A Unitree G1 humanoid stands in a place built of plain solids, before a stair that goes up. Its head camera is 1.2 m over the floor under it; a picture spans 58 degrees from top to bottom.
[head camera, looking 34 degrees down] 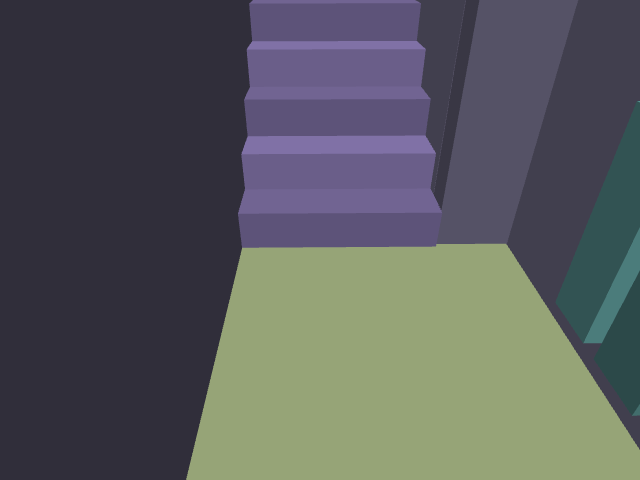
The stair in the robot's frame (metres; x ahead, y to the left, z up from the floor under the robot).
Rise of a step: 0.19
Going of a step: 0.24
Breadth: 0.94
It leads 1 degrees to the left of straight ahead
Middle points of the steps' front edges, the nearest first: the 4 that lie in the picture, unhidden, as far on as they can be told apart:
1.72 -0.09 0.19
1.96 -0.09 0.38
2.20 -0.09 0.57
2.44 -0.09 0.76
